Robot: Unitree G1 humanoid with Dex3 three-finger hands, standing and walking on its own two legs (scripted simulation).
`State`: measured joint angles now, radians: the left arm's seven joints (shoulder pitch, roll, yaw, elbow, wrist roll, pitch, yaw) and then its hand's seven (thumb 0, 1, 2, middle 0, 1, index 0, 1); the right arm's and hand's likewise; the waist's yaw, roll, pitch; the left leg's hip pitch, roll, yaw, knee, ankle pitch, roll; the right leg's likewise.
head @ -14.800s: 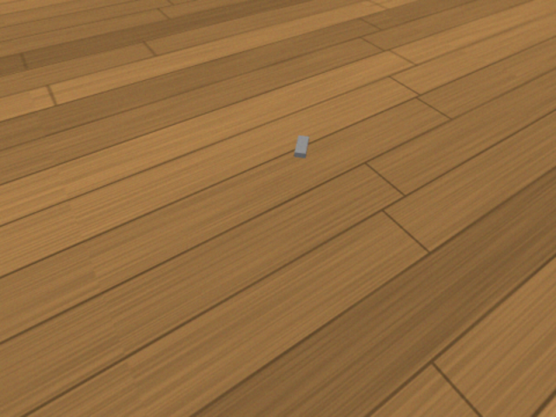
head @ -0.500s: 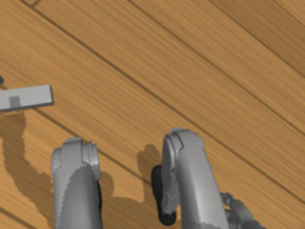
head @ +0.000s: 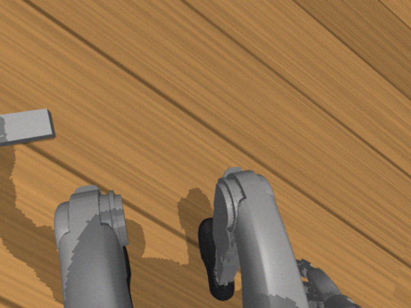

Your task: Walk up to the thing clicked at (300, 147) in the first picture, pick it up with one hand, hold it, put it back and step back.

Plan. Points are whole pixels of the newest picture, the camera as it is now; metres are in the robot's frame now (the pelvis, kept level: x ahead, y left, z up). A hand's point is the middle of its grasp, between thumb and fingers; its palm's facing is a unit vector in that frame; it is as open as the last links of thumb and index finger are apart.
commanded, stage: rise first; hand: left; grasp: from above
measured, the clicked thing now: (14, 128) +0.46 +0.35 -0.30
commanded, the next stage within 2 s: approach in 1.56 s
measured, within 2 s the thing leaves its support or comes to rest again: neither
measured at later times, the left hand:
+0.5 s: hand out of the picture +0.41 +0.38 -0.19, palm faces -0.45 -0.15 -0.88, open 13.8 cm
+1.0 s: hand out of the picture +0.41 +0.38 -0.18, palm faces -0.44 -0.13 -0.89, open 13.2 cm
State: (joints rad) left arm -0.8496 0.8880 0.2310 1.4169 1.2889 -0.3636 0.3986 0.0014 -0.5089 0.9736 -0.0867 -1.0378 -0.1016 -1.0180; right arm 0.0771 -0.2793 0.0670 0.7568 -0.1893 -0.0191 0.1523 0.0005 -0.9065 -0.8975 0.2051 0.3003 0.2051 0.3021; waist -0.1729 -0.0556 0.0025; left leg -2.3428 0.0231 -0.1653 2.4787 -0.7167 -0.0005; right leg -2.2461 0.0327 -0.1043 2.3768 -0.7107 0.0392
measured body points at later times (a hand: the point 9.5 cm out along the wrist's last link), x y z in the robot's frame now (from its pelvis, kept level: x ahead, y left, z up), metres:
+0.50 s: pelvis +0.00 +0.00 +0.00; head +0.25 +0.10 +0.36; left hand +0.43 +0.38 -0.14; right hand +0.08 -0.27 -0.10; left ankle +0.07 +0.13 -0.28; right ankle +0.10 -0.12 -0.28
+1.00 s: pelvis +0.00 +0.00 +0.00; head +0.24 +0.11 +0.36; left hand +0.43 +0.39 -0.13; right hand +0.08 -0.27 -0.10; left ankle +0.07 +0.13 -0.28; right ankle +0.10 -0.12 -0.28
